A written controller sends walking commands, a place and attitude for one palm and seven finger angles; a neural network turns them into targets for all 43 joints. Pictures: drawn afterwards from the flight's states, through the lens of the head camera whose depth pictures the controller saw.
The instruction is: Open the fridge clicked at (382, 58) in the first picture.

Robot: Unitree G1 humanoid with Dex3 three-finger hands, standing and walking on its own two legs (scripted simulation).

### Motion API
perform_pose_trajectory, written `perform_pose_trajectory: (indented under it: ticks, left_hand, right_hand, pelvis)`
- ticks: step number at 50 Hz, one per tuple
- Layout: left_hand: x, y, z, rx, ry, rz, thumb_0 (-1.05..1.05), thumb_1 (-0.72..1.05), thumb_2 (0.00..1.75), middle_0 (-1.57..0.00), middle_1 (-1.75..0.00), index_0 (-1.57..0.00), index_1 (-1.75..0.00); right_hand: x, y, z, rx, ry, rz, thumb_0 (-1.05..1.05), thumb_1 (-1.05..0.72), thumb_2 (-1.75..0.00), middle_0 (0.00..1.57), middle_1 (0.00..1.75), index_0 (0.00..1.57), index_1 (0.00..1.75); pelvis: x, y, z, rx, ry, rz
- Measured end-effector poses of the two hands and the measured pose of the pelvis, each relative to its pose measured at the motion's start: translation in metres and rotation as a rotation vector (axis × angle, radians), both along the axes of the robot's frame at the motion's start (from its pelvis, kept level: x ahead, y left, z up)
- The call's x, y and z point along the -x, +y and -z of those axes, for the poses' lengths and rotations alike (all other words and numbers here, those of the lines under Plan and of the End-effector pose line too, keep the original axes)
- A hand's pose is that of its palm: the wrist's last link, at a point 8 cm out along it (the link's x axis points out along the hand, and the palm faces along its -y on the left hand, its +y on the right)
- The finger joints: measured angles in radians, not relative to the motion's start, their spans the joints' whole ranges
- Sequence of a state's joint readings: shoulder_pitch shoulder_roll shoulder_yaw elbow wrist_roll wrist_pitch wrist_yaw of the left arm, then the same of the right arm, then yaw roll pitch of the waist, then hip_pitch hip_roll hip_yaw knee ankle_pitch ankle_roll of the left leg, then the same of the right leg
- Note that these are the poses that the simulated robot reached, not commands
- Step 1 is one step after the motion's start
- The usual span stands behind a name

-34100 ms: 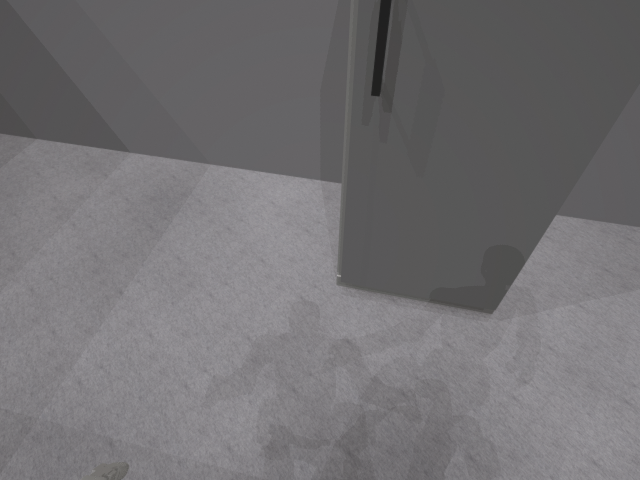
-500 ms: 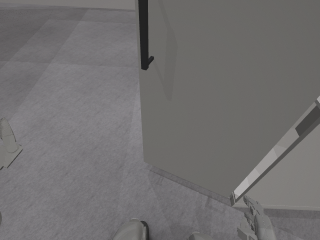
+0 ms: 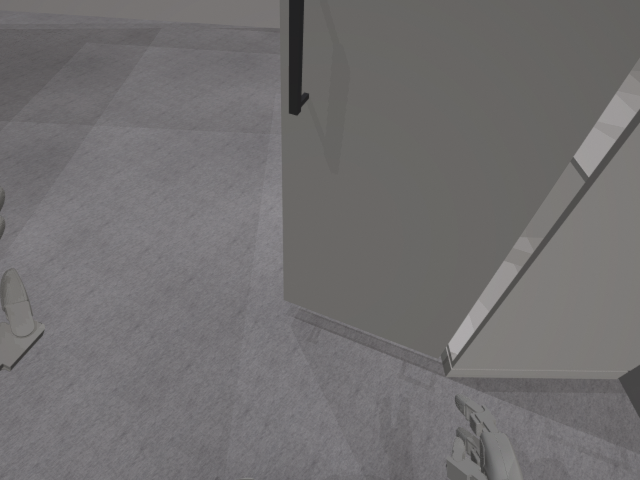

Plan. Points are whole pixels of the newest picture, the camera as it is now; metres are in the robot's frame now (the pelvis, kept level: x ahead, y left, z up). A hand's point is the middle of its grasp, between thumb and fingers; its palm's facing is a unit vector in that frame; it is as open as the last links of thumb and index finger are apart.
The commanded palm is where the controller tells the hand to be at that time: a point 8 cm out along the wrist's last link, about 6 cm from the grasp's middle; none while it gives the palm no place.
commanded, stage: stop stepping back and stand still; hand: left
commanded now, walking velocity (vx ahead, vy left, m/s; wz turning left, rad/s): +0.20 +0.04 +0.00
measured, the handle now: (301, 43) +0.73 +0.10 +0.21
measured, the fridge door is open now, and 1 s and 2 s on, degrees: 68 68 68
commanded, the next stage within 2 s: let the arm hang, fingers relaxed in 0.46 s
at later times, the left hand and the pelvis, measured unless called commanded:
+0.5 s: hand (13, 355) +0.17 +0.26 +0.18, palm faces +0.43 -0.81 -0.40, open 7.4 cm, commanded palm +0.12 +0.31 +0.19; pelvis -0.04 +0.01 +0.00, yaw -3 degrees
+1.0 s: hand out of the picture -0.04 +0.22 -0.17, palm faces -0.06 -0.98 -0.18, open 7.1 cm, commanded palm none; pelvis -0.03 +0.03 +0.01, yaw -1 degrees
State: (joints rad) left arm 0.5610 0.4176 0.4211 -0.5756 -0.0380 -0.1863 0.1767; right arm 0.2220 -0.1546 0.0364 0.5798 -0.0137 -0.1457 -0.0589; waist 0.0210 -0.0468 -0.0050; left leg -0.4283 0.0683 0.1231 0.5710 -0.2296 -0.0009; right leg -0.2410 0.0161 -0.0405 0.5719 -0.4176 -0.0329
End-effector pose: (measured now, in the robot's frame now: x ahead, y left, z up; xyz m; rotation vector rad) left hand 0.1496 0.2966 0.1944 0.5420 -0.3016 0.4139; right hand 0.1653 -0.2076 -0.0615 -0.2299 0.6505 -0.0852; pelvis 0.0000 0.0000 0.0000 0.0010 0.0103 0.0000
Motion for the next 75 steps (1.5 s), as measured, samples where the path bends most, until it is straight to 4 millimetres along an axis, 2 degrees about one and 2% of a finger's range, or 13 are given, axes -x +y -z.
perform_pose_trajectory:
  ticks: [6, 14, 22, 28, 30, 34, 38, 41, 43, 47, 53, 59, 75]
  left_hand:
    - [0.010, 0.004, -0.008, 0.021, -0.038, 0.003, 0.01, 0.89, 0.89, -0.22, -0.30, -0.21, -0.31]
    - [0.009, 0.016, 0.010, 0.035, 0.000, 0.001, 0.01, 0.89, 0.89, -0.21, -0.30, -0.21, -0.31]
    - [0.023, 0.000, 0.001, 0.020, -0.002, 0.042, 0.01, 0.89, 0.89, -0.21, -0.30, -0.21, -0.31]
    - [0.020, 0.012, 0.001, 0.018, -0.034, 0.039, 0.01, 0.89, 0.89, -0.21, -0.30, -0.21, -0.31]
    - [0.007, 0.021, 0.026, 0.018, 0.088, 0.040, 0.01, 0.89, 0.90, -0.21, -0.30, -0.21, -0.31]
    - [-0.009, 0.031, 0.146, 0.187, 0.610, -0.018, 0.00, 0.90, 0.90, -0.20, -0.30, -0.20, -0.30]
    - [0.038, 0.002, 0.258, 0.345, 1.099, -0.034, 0.01, 0.91, 0.90, -0.20, -0.30, -0.19, -0.30]
    - [0.087, -0.029, 0.312, 0.454, 1.369, -0.015, 0.01, 0.91, 0.89, -0.20, -0.30, -0.20, -0.30]
    - [0.118, -0.045, 0.331, 0.523, 1.498, -0.023, 0.01, 0.92, 0.89, -0.20, -0.30, -0.20, -0.30]
    - [0.165, -0.036, 0.339, 0.586, 1.638, -0.114, 0.01, 0.97, 0.89, -0.21, -0.30, -0.21, -0.30]
    - [0.199, -0.010, 0.329, 0.574, 1.749, -0.232, 0.01, 0.94, 0.89, -0.21, -0.30, -0.20, -0.30]
    - [0.182, 0.015, 0.319, 0.513, 1.735, -0.272, 0.01, 0.92, 0.89, -0.20, -0.30, -0.20, -0.30]
    - [0.051, 0.022, 0.304, 0.423, 1.466, -0.121, 0.00, 0.91, 0.89, -0.20, -0.30, -0.20, -0.30]
  right_hand:
    - [0.051, -0.025, 0.009, 0.043, 0.097, 0.082, 0.01, -0.91, -0.90, 0.20, 0.30, 0.20, 0.30]
    - [0.095, -0.042, 0.017, 0.085, 0.112, 0.198, 0.01, -0.91, -0.90, 0.20, 0.30, 0.20, 0.30]
    - [0.102, -0.028, 0.023, 0.028, 0.147, 0.148, 0.01, -0.91, -0.90, 0.20, 0.30, 0.20, 0.30]
    - [0.086, -0.017, 0.021, 0.031, 0.104, 0.138, 0.01, -0.91, -0.90, 0.20, 0.30, 0.20, 0.30]
    - [0.078, -0.016, 0.026, 0.012, 0.112, 0.094, 0.01, -0.91, -0.90, 0.20, 0.30, 0.20, 0.30]
    - [0.070, -0.020, 0.045, -0.004, 0.192, 0.053, 0.01, -0.91, -0.90, 0.20, 0.30, 0.20, 0.30]
    - [0.084, -0.025, 0.048, 0.001, 0.278, 0.081, 0.01, -0.91, -0.90, 0.20, 0.30, 0.20, 0.30]
    - [0.109, -0.029, 0.048, 0.032, 0.386, 0.121, 0.00, -0.91, -0.90, 0.20, 0.30, 0.20, 0.30]
    - [0.131, -0.030, 0.047, 0.051, 0.478, 0.146, 0.00, -0.91, -0.90, 0.20, 0.30, 0.20, 0.30]
    - [0.172, -0.028, 0.048, 0.075, 0.668, 0.173, 0.00, -0.91, -0.90, 0.20, 0.30, 0.20, 0.30]
    - [0.199, -0.018, 0.051, 0.059, 0.802, 0.211, 0.00, -0.91, -0.90, 0.20, 0.30, 0.20, 0.30]
    - [0.185, -0.005, 0.058, 0.020, 0.780, 0.215, 0.00, -0.91, -0.90, 0.20, 0.30, 0.20, 0.30]
    - [0.102, -0.005, 0.052, 0.003, 0.574, 0.187, 0.00, -0.91, -0.90, 0.20, 0.30, 0.20, 0.30]
  pelvis:
    - [0.019, 0.004, -0.005, -0.006, -0.036, 0.026]
    - [0.031, 0.014, 0.001, 0.004, -0.060, 0.038]
    - [0.039, 0.009, -0.003, -0.002, -0.056, 0.042]
    - [0.037, 0.019, 0.000, 0.017, -0.061, 0.044]
    - [0.038, 0.023, 0.002, 0.014, -0.040, 0.036]
    - [0.044, 0.029, 0.007, -0.002, -0.025, 0.023]
    - [0.044, 0.029, 0.004, 0.003, -0.030, 0.018]
    - [0.042, 0.030, 0.000, 0.010, -0.035, 0.024]
    - [0.039, 0.030, -0.003, 0.014, -0.030, 0.029]
    - [0.034, 0.031, -0.010, 0.020, -0.012, 0.026]
    - [0.025, 0.036, -0.014, 0.023, -0.005, 0.027]
    - [0.018, 0.042, -0.016, 0.020, -0.008, 0.036]
    - [-0.002, 0.051, -0.018, 0.005, -0.012, 0.057]
